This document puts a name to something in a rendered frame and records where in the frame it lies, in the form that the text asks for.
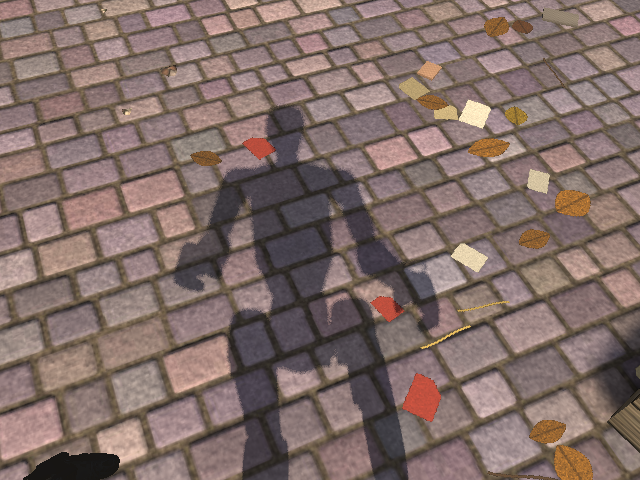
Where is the left robot hand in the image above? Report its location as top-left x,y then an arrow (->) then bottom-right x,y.
23,452 -> 120,480

